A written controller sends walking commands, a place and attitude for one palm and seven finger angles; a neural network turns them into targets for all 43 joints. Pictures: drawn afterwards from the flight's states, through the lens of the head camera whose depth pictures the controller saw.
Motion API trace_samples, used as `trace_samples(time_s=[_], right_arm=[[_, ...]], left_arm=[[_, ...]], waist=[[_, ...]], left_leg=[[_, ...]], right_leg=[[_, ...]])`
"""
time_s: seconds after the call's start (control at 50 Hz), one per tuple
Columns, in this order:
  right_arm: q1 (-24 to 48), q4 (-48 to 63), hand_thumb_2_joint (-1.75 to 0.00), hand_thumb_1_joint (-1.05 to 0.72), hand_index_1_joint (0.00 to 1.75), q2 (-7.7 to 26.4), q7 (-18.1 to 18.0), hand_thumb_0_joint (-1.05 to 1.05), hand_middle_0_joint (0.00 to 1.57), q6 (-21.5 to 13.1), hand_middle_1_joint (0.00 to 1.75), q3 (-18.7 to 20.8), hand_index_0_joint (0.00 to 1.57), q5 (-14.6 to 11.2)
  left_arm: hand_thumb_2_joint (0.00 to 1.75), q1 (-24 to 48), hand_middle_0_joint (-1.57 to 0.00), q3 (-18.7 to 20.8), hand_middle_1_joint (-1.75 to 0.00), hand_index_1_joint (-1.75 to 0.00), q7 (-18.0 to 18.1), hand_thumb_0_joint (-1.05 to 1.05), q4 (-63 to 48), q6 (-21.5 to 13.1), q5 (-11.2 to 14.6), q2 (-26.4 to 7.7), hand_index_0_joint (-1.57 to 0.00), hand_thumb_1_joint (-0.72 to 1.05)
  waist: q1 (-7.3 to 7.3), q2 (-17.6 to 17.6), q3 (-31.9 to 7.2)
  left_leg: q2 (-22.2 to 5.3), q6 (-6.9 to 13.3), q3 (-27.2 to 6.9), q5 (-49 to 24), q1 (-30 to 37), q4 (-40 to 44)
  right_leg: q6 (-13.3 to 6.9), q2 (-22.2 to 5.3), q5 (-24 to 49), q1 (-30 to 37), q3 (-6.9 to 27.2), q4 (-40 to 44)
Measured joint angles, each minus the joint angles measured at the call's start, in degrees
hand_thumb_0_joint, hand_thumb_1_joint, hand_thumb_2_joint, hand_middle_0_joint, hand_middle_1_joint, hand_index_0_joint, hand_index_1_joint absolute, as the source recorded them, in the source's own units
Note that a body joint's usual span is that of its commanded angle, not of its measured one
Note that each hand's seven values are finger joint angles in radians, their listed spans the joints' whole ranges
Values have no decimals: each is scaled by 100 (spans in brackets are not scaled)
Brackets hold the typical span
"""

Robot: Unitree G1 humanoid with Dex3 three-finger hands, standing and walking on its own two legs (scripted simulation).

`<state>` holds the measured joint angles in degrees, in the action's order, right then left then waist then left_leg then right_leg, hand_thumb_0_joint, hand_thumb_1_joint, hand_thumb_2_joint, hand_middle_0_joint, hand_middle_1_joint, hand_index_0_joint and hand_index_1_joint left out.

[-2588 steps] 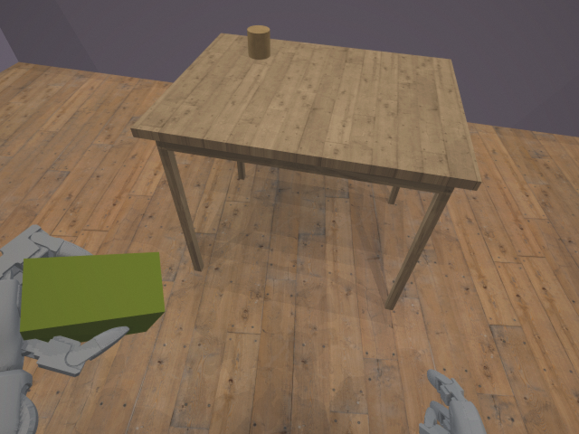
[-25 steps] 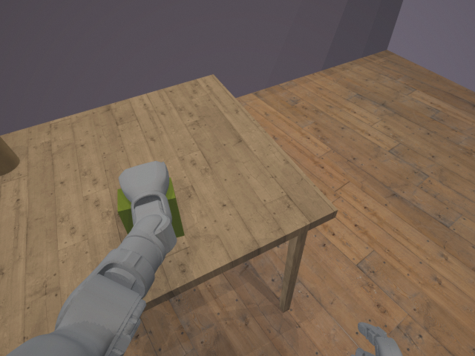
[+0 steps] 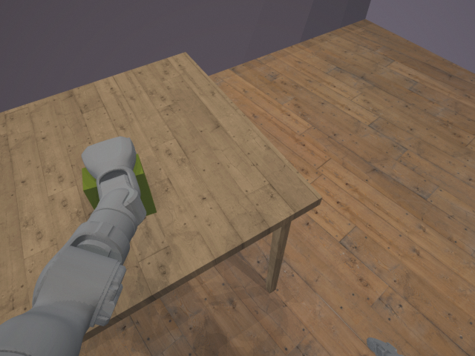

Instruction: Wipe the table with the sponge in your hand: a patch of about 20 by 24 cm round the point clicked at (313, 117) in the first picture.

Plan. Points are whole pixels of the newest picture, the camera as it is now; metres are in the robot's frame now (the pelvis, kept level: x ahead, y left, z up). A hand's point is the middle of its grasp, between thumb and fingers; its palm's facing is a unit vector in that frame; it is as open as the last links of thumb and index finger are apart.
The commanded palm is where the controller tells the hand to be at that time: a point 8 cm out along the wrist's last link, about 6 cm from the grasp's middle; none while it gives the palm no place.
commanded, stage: wipe forward along the third lane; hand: left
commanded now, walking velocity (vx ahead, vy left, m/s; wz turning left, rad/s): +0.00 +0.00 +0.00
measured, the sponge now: (124, 197) +0.43 +0.23 -0.01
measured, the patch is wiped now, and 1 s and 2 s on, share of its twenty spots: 0.90 0.95 1.00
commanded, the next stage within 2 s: wipe back along the third lane in 0.26 s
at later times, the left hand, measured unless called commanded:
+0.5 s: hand (116, 165) +0.47 +0.24 +0.04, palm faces -0.10 -0.01 -1.00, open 10.0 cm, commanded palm +0.44 +0.24 +0.07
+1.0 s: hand (113, 178) +0.44 +0.23 +0.04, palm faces -0.01 -0.05 -1.00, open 10.0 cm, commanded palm +0.38 +0.21 +0.06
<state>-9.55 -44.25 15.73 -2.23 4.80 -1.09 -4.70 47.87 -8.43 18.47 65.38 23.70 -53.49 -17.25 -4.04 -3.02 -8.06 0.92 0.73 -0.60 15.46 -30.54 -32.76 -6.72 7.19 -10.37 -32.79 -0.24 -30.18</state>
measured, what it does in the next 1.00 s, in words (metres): shifts its weight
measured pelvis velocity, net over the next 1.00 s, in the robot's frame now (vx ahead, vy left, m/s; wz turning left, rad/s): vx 0.03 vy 0.06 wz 0.00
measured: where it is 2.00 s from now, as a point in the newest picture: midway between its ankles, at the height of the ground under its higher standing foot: outside the picture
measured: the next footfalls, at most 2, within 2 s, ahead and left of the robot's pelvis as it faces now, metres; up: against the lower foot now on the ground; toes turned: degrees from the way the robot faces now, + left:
none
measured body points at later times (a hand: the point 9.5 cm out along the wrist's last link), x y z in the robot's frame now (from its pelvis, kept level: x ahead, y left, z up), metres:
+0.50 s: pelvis +0.00 +0.02 +0.00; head +0.07 +0.01 +0.44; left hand +0.47 +0.23 +0.09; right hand +0.07 -0.24 -0.14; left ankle +0.00 +0.13 -0.73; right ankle +0.03 -0.04 -0.73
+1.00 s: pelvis +0.03 +0.06 +0.01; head +0.05 +0.05 +0.46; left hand +0.43 +0.23 +0.09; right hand +0.20 -0.18 -0.11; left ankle +0.00 +0.13 -0.73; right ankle +0.03 -0.04 -0.73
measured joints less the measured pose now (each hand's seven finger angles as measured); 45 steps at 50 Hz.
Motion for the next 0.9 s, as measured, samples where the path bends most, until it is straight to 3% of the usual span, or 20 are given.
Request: trace_samples(time_s=[0.44,0.68,0.9], right_arm=[[-251,-49,-90,-91,30,-52,133,0,20,-186,30,4,20,69],[-422,-129,-90,-91,30,-117,269,0,20,-35,30,75,20,67],[95,11,-90,-91,29,-198,358,0,20,262,30,99,20,44]], left_arm=[[108,773,-77,174,-136,-134,97,1,750,-102,-155,-252,-81,-57],[107,142,-73,8,-140,-138,495,1,189,-77,8,144,-77,-53],[105,-472,-68,-586,-143,-141,589,0,-539,405,106,784,-72,-48]], waist=[[-245,6,-54],[-23,20,-193],[317,54,-251]], left_leg=[[52,43,0,56,-510,-227],[114,170,100,72,-139,-1],[234,297,100,104,452,267]], right_leg=[[125,-56,-29,-450,-12,-121],[246,-112,-51,-105,118,65],[361,-225,-151,469,155,255]])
